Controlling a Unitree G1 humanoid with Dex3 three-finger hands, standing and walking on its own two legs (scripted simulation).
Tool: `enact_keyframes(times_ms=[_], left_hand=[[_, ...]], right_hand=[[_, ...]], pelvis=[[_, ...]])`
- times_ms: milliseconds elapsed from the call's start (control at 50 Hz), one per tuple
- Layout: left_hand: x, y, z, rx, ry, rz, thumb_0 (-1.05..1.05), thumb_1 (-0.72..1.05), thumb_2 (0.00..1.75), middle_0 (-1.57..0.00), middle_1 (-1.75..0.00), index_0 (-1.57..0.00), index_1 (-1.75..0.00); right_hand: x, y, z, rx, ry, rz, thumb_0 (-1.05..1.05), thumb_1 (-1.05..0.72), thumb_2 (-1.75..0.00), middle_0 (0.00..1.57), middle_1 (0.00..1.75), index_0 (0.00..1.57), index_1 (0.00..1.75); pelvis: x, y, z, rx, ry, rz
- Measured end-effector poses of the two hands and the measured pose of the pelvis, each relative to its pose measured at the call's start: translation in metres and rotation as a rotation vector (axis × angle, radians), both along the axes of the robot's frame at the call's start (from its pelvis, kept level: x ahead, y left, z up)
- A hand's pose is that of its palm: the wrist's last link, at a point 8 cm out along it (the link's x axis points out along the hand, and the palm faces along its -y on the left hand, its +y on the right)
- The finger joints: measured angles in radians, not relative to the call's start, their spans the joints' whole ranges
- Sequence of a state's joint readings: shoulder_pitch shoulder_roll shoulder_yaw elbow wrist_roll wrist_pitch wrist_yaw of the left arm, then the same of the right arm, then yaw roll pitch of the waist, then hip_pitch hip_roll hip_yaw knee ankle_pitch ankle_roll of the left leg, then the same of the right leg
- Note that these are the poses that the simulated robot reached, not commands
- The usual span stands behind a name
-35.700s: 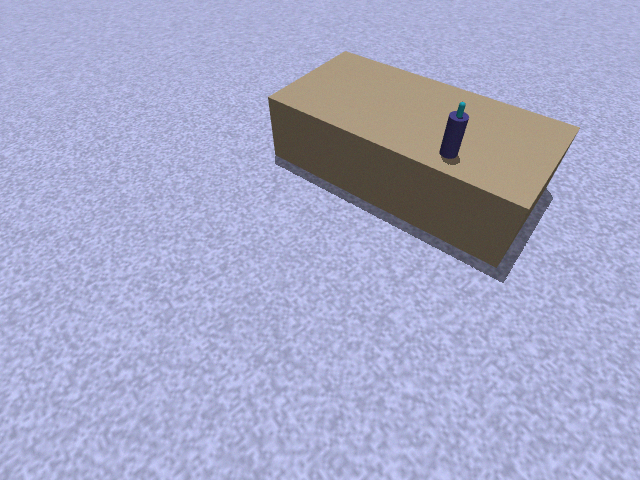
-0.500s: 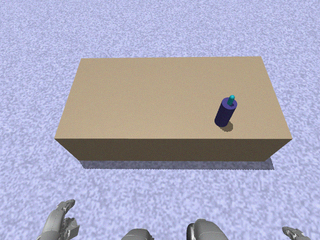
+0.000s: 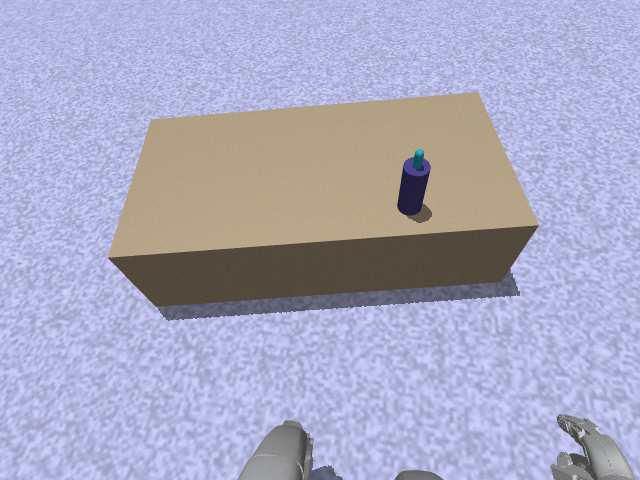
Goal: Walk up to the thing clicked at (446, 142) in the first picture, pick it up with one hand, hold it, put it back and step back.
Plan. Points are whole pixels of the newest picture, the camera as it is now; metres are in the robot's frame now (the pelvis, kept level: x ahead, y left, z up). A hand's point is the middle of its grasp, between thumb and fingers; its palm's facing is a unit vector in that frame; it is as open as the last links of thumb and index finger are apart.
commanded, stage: step back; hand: right
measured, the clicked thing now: (414, 180) +0.83 -0.17 -0.32
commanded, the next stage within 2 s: stand in 1.88 s
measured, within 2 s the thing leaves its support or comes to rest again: neither
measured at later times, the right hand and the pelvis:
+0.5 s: hand out of the picture -0.05 -0.27 -0.12, palm faces -0.14 +0.89 -0.43, open 7.4 cm; pelvis -0.16 -0.01 +0.01, yaw +5 degrees
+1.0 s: hand out of the picture -0.23 -0.31 -0.16, palm faces -0.17 +0.93 -0.34, open 7.4 cm; pelvis -0.31 -0.05 +0.00, yaw +6 degrees
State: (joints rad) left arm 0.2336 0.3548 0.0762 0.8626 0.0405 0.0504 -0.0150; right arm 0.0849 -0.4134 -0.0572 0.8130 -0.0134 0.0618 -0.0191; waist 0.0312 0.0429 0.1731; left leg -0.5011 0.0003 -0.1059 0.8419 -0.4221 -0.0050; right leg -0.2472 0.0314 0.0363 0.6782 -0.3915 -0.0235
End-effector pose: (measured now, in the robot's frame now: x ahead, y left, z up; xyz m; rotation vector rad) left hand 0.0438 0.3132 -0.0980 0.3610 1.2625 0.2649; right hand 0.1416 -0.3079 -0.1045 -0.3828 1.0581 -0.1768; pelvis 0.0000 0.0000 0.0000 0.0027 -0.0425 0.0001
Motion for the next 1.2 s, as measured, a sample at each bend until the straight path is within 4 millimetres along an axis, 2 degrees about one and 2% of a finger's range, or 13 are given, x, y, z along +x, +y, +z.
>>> enact_keyframes(times_ms=[80, 180, 280, 360, 460, 580, 700, 780, 840, 940, 1000, 1100, 1200], left_hand=[[-0.019, -0.008, 0.019, 0.023, -0.007, 0.01, 0.0, 0.9, 0.9, -0.2, -0.3, -0.2, -0.3], [-0.019, -0.006, 0.025, 0.059, -0.099, -0.01, 0.0, 0.9, 0.9, -0.2, -0.3, -0.2, -0.3], [-0.028, -0.002, 0.013, 0.049, -0.201, -0.01, 0.0, 0.9, 0.9, -0.2, -0.3, -0.2, -0.3], [-0.05, 0.0, -0.006, 0.001, -0.22, 0.005, 0.0, 0.9, 0.9, -0.2, -0.3, -0.2, -0.3], [-0.094, -0.012, -0.007, -0.056, -0.174, 0.032, 0.0, 0.91, 0.9, -0.2, -0.3, -0.2, -0.3], [-0.163, -0.02, -0.011, -0.049, -0.097, 0.035, 0.0, 0.91, 0.9, -0.2, -0.3, -0.2, -0.3], [-0.238, -0.037, -0.015, 0.002, -0.001, 0.013, 0.0, 0.91, 0.9, -0.2, -0.3, -0.2, -0.3], [-0.287, -0.05, 0.002, 0.021, 0.022, 0.036, 0.0, 0.91, 0.9, -0.2, -0.3, -0.2, -0.3], [-0.31, -0.05, 0.016, 0.046, 0.034, 0.055, 0.0, 0.9, 0.9, -0.2, -0.3, -0.2, -0.3], [-0.324, -0.041, 0.024, 0.082, -0.038, 0.056, 0.0, 0.9, 0.9, -0.2, -0.3, -0.2, -0.3], [-0.329, -0.031, 0.021, 0.084, -0.097, 0.072, 0.0, 0.9, 0.9, -0.2, -0.3, -0.2, -0.3], [-0.343, -0.024, 0.008, 0.046, -0.104, 0.093, 0.0, 0.9, 0.9, -0.2, -0.3, -0.2, -0.3], [-0.346, -0.035, 0.006, -0.011, -0.094, 0.088, 0.0, 0.91, 0.9, -0.2, -0.3, -0.2, -0.3]], right_hand=[[-0.041, -0.006, -0.002, 0.025, 0.058, -0.017, 0.0, -0.9, -0.9, 0.2, 0.3, 0.2, 0.3], [-0.094, -0.008, -0.011, 0.014, 0.148, -0.003, 0.0, -0.9, -0.9, 0.2, 0.3, 0.2, 0.3], [-0.132, 0.0, -0.016, -0.003, 0.198, 0.045, 0.0, -0.9, -0.9, 0.2, 0.3, 0.2, 0.3], [-0.159, 0.009, -0.01, -0.017, 0.178, 0.057, 0.0, -0.9, -0.9, 0.2, 0.3, 0.2, 0.3], [-0.185, 0.005, 0.014, -0.039, 0.136, 0.063, 0.0, -0.9, -0.9, 0.21, 0.3, 0.21, 0.3], [-0.194, -0.012, 0.03, -0.06, 0.048, 0.076, 0.0, -0.9, -0.9, 0.21, 0.3, 0.21, 0.3], [-0.216, -0.039, 0.009, -0.025, -0.027, 0.072, 0.0, -0.9, -0.9, 0.2, 0.3, 0.2, 0.3], [-0.256, -0.046, -0.002, 0.013, 0.021, 0.036, 0.0, -0.9, -0.9, 0.2, 0.3, 0.2, 0.3], [-0.288, -0.047, -0.004, 0.04, 0.065, 0.023, 0.0, -0.9, -0.9, 0.2, 0.3, 0.2, 0.3], [-0.342, -0.048, -0.017, 0.04, 0.16, 0.035, 0.0, -0.9, -0.9, 0.2, 0.3, 0.2, 0.3], [-0.364, -0.043, -0.022, 0.032, 0.214, 0.06, 0.0, -0.9, -0.9, 0.2, 0.3, 0.2, 0.3], [-0.383, -0.029, -0.011, 0.038, 0.181, 0.054, 0.01, -0.9, -0.9, 0.2, 0.3, 0.2, 0.3], [-0.387, -0.035, 0.005, 0.03, 0.14, 0.043, 0.0, -0.9, -0.9, 0.21, 0.3, 0.2, 0.3]], pelvis=[[-0.017, -0.005, 0.012, 0.041, 0.022, 0.003], [-0.047, -0.01, 0.01, 0.028, 0.035, 0.043], [-0.085, -0.009, 0.0, 0.009, 0.023, 0.097], [-0.118, -0.006, -0.006, 0.045, -0.011, 0.093], [-0.147, -0.008, 0.007, -0.021, -0.006, 0.097], [-0.19, -0.023, 0.01, -0.022, 0.021, 0.054], [-0.243, -0.043, -0.005, -0.028, 0.007, 0.012], [-0.266, -0.052, 0.001, 0.003, 0.006, 0.011], [-0.278, -0.054, 0.009, 0.033, 0.016, 0.018], [-0.301, -0.054, 0.007, 0.016, 0.022, 0.067], [-0.312, -0.05, 0.002, 0.002, 0.017, 0.11], [-0.323, -0.044, 0.003, 0.047, -0.01, 0.098], [-0.323, -0.048, 0.012, 0.012, -0.007, 0.103]])
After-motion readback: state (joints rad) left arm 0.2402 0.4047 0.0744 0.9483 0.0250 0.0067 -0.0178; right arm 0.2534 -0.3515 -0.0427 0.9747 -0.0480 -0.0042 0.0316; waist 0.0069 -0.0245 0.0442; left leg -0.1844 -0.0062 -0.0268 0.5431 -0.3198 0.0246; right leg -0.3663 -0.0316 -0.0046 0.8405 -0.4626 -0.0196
